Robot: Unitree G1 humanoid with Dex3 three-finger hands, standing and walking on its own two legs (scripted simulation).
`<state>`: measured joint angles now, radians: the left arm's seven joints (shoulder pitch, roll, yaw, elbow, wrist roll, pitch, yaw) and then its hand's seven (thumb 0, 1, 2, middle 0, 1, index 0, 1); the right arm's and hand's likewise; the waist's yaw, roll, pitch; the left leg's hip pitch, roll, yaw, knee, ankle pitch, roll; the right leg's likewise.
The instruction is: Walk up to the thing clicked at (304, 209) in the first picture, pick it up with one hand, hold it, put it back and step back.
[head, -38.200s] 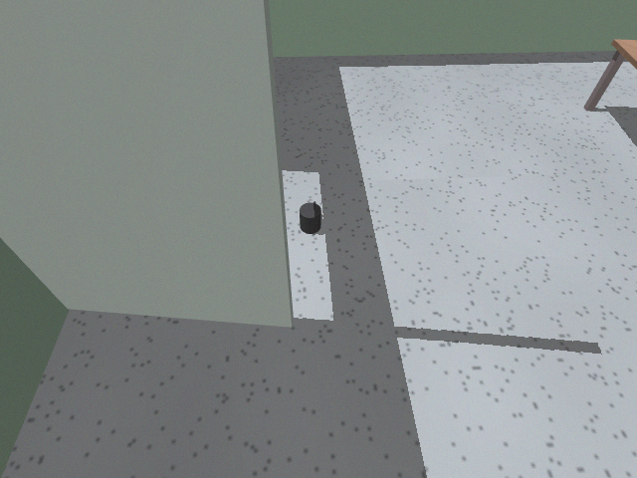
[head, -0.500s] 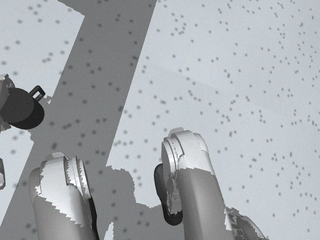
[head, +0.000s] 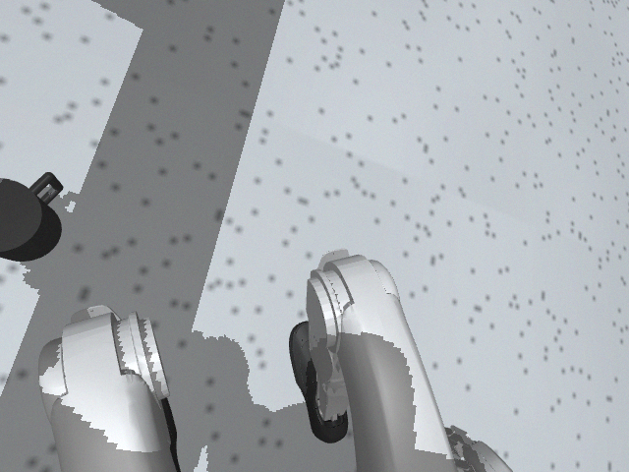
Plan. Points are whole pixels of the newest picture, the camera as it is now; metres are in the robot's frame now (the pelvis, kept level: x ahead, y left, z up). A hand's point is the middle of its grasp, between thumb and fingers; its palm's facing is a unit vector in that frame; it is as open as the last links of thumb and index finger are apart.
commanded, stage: open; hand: left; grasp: from above
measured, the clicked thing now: (21, 213) +0.45 +0.27 -0.26
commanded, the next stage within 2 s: withdraw in 0.40 s
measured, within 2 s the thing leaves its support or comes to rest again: neither
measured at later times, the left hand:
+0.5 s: hand out of the picture +0.43 +0.31 -0.20, palm faces -0.46 -0.10 -0.88, open 13.2 cm
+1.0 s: hand out of the picture +0.44 +0.35 -0.05, palm faces -0.40 -0.04 -0.91, open 14.2 cm
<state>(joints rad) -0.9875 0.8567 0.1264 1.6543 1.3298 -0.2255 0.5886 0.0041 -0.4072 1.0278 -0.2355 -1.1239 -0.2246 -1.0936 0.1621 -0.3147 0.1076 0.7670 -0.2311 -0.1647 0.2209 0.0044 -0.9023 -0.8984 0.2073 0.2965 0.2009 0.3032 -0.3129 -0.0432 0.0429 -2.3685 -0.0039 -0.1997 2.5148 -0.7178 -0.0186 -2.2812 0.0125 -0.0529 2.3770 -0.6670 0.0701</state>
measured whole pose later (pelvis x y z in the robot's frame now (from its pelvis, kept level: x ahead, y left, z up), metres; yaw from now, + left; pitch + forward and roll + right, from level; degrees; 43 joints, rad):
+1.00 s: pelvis +0.00 +0.00 +0.06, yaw +4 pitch +36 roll -7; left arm -0.89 0.71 0.04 1.24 1.13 -0.04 0.26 0.00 -0.56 1.02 -0.09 -1.02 -0.08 -1.03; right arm 0.15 -0.30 0.00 0.70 -0.10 -0.02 0.17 0.01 -0.93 -0.91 0.21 0.30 0.20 0.30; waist -0.19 0.06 -0.12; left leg -2.21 0.02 -0.12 2.29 -0.71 -0.01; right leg -2.16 -0.01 -0.01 2.20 -0.67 0.06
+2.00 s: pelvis +0.00 +0.00 +0.14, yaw +6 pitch +36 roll -7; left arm -0.47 0.56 0.08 0.65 0.76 -0.03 0.06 0.00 0.38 0.83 -0.21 -0.39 -0.20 -0.39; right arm 0.21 -0.30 -0.03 0.62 -0.03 0.06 0.08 0.01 -0.91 -0.90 0.21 0.30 0.20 0.30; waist -0.10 0.05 -0.17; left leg -1.99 0.01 -0.10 2.04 -0.68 -0.01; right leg -1.94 -0.03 -0.02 1.96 -0.65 0.06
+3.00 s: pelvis +0.07 +0.00 +0.41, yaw +10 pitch +10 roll -3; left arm 0.51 0.22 0.04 -0.14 -0.06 0.47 0.03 0.01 0.90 0.90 -0.20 -0.30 -0.20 -0.30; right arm 0.29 -0.22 0.02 0.51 0.01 -0.22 -0.19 0.02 -0.91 -0.90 0.21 0.30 0.20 0.30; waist -0.04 0.06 -0.18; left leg -0.70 0.04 -0.06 1.01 -0.48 -0.02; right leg -0.66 -0.03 -0.05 0.94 -0.45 0.03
